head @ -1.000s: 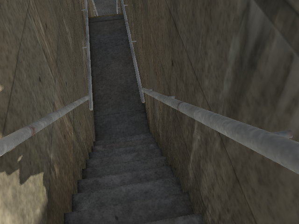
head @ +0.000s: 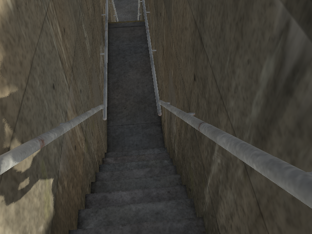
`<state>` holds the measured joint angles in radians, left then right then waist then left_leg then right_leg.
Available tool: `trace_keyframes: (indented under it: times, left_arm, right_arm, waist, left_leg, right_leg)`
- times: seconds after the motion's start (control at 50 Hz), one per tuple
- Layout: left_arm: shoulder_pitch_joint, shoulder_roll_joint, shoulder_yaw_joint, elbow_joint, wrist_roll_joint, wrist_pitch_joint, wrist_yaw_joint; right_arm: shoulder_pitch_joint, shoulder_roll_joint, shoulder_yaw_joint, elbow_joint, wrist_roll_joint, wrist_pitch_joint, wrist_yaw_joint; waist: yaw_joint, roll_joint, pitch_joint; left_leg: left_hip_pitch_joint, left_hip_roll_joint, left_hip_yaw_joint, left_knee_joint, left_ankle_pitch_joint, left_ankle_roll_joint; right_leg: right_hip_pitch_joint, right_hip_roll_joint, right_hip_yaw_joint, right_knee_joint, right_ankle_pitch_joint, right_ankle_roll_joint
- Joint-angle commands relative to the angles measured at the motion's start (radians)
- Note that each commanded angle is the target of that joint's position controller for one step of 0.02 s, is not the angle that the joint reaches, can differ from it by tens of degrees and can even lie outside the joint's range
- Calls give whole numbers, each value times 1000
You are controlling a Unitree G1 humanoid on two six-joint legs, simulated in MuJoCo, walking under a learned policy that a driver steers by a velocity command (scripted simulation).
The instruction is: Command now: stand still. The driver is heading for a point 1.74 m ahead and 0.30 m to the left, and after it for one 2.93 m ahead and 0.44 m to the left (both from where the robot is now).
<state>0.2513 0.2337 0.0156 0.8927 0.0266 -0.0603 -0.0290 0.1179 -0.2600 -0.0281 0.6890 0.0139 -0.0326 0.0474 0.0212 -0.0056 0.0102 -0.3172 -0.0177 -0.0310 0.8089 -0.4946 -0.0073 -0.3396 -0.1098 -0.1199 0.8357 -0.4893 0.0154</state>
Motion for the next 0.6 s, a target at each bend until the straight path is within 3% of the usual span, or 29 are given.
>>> trace_keyframes:
  times: [0.02, 0.06, 0.08, 0.1, 0.14, 0.16, 0.18, 0.2, 0.22, 0.24, 0.26, 0.28, 0.3, 0.32, 0.34, 0.36, 0.38, 0.4, 0.42, 0.44, 0.46, 0.48, 0.5, 0.52, 0.54, 0.56, 0.58, 0.6]
  left_arm:
    - [68, 158, 41, -49, 0, -20, -2]
    - [27, 149, 37, -84, -2, -8, -8]
    - [10, 138, 32, -96, -11, -12, -16]
    - [2, 133, 28, -104, -15, -11, -23]
    - [11, 103, -3, -99, -27, -1, -46]
    - [4, 101, -5, -118, -14, 2, -40]
    - [224, 131, 17, -20, -36, 59, 39]
    - [162, 158, 8, -26, -18, 81, 66]
    - [35, 100, -18, -44, -19, 87, 65]
    - [-81, 128, -14, -178, 18, 54, -12]
    - [192, 169, 26, -21, -15, 96, 75]
    - [182, 218, 33, -34, -18, 107, 95]
    - [49, 101, -9, -77, -13, 103, 89]
    - [-74, 34, -41, -87, -8, 98, 70]
    - [15, 94, -16, -129, 39, 66, -22]
    - [107, 138, 30, -100, 18, 70, 63]
    - [109, 140, 20, -86, 7, 73, 79]
    - [124, 80, -3, -64, -26, 66, 66]
    - [35, 89, -9, -121, 13, 34, 19]
    - [86, 80, -7, -67, 5, 15, -12]
    - [222, 90, 32, -53, -33, 40, 71]
    - [190, 130, 39, -35, -42, 56, 79]
    - [122, 74, 25, -46, -51, 55, 67]
    - [115, 82, -2, -49, 29, 24, 30]
    - [130, 73, 2, -18, 24, 7, 5]
    - [166, 85, 0, -16, -8, -4, -6]
    - [237, 74, 38, -22, -45, 36, 48]
    - [299, 145, 56, 17, -52, 64, 69]
  right_arm:
    - [5, -117, -44, -44, 21, -25, 9]
    - [-2, -134, -52, -31, 14, -20, -2]
    - [28, -160, -60, -8, 9, -23, -4]
    - [21, -160, -63, -4, 7, -23, -2]
    - [69, -171, -73, 23, 17, -16, 29]
    - [48, -167, -72, 11, 19, -12, 36]
    - [4, -71, -32, 15, -14, 77, 10]
    - [-25, -28, -20, -6, -8, 114, -4]
    - [17, 5, 1, 20, -14, 126, -15]
    - [24, -92, -23, -15, 28, 32, -2]
    - [110, -121, -40, 65, -37, 97, 3]
    - [70, -84, -35, 34, -40, 119, 3]
    - [92, -6, -5, 50, -31, 121, -6]
    - [145, 88, 36, 76, -12, 109, -13]
    - [57, -87, 6, 49, 69, 8, 43]
    - [108, -127, -18, 70, -8, 69, 3]
    - [132, -71, -5, 114, -21, 87, -15]
    - [149, -23, 2, 116, -18, 78, -20]
    - [8, -123, -17, 30, 34, 23, 18]
    - [100, -154, -17, 90, 49, -12, 69]
    - [187, -101, -21, 149, -6, 46, 13]
    - [171, -30, -8, 148, -20, 71, -6]
    - [189, 52, 22, 151, -19, 64, -18]
    - [46, -103, -27, 70, 42, 22, 12]
    - [138, -177, -43, 119, 40, -7, 55]
    - [129, -137, -27, 111, 38, -27, 84]
    - [234, -63, -14, 190, -20, 33, 23]
    - [184, -19, -13, 165, -44, 52, 10]
  waist:
    - [-18, -48, -90]
    - [-23, -10, -110]
    - [-29, -24, -122]
    - [-26, -23, -110]
    - [-41, -16, -75]
    - [-30, -21, -49]
    - [89, 88, -262]
    - [39, 0, -151]
    - [-28, -39, -100]
    - [-58, -146, 121]
    - [40, -41, -167]
    - [17, -117, -21]
    - [-18, -98, 81]
    - [-92, -113, 82]
    - [-29, 15, 197]
    - [20, 29, 3]
    - [-1, 13, 87]
    - [-25, -32, 121]
    - [-37, -3, 88]
    - [-45, -23, -9]
    - [22, 36, -47]
    - [-14, 26, 29]
    - [-48, -39, 18]
    - [-55, -48, 36]
    - [-72, 21, -28]
    - [-62, 26, -12]
    - [6, 113, -125]
    - [30, 2, -6]
  left_leg:
    - [102, 41, -56, -105, 816, 31]
    - [90, 26, -43, -116, 768, 21]
    - [91, 27, -35, -131, 730, 17]
    - [80, 25, -35, -145, 687, 16]
    - [88, 10, -21, -173, 544, 8]
    - [54, 10, -31, -193, 518, 17]
    - [60, 2, -57, -59, 475, 47]
    - [-35, 7, -68, -109, 323, 22]
    - [51, 50, -111, -248, 276, 12]
    - [-5, 33, -41, -226, 529, 9]
    - [-29, -51, -30, -32, 93, 66]
    - [-242, -55, -5, -7, -89, 43]
    - [-146, 44, -85, -193, -41, 35]
    - [107, 85, -125, -483, 229, 21]
    - [100, 19, -151, -389, 559, 27]
    - [99, 3, -114, -292, 244, 113]
    - [73, -16, -89, -306, 249, 97]
    - [140, 43, -138, -396, 366, 74]
    - [193, -40, -98, -349, 537, 54]
    - [240, 9, -174, -367, 745, 0]
    - [147, 5, -87, -283, 384, 141]
    - [98, -31, -76, -262, 341, 116]
    - [116, 11, -92, -325, 379, 87]
    - [239, -62, -121, -321, 623, 25]
    - [305, 1, -192, -364, 828, -25]
    - [285, 14, -200, -376, 807, -51]
    - [157, -15, -67, -278, 18, 139]
    - [-106, -79, -36, -178, -164, 140]
  right_leg:
    - [-10, -16, 8, -75, 528, -15]
    - [21, -25, 14, -84, 519, -19]
    - [28, -28, 19, -99, 486, -14]
    - [31, -26, 18, -113, 450, -11]
    - [35, -20, 17, -154, 367, 17]
    - [46, -17, 1, -157, 323, 21]
    - [273, -153, 193, -270, 428, -55]
    - [241, -218, 298, -302, 501, -82]
    - [141, -205, 231, -315, 454, -58]
    - [-3, -42, 61, -226, 383, -6]
    - [288, -174, 261, -320, 173, -91]
    - [290, -287, 413, -381, 151, -140]
    - [122, -284, 368, -421, 237, -123]
    - [-27, -194, 185, -379, 344, -25]
    - [-168, 47, -49, -191, 188, 50]
    - [95, -42, 5, -300, 29, 16]
    - [17, -109, 99, -355, 24, 14]
    - [-36, -92, 61, -338, 126, 48]
    - [-134, 46, -78, -205, 219, 53]
    - [-56, 30, -64, -168, 235, 92]
    - [138, -54, -5, -267, 181, 30]
    - [70, -108, 85, -288, 313, 13]
    - [39, -104, 62, -274, 332, 31]
    - [-158, 27, -80, -182, 307, 29]
    - [-138, 35, -90, -92, 225, 56]
    - [-140, 11, -72, -99, 190, 66]
    - [111, -23, -22, -243, -60, 15]
    - [197, -89, 124, -306, -159, -40]
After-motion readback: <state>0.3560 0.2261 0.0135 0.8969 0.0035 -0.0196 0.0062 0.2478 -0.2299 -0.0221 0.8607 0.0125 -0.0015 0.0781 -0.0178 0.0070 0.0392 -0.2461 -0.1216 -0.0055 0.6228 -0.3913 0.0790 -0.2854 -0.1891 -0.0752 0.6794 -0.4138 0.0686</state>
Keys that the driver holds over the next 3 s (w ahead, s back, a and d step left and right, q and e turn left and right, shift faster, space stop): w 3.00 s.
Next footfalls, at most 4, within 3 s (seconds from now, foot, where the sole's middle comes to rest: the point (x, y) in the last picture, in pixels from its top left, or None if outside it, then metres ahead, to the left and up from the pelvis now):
0.78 right None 0.05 -0.07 -0.74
1.06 left None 0.06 0.20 -0.74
1.34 right None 0.24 0.08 -0.96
1.58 left None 0.41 0.30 -1.17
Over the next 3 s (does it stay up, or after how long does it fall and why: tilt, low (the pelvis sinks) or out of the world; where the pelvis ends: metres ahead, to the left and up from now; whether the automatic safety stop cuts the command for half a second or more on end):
stays up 1.09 0.19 -1.08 its command is cut before an obstacle from the start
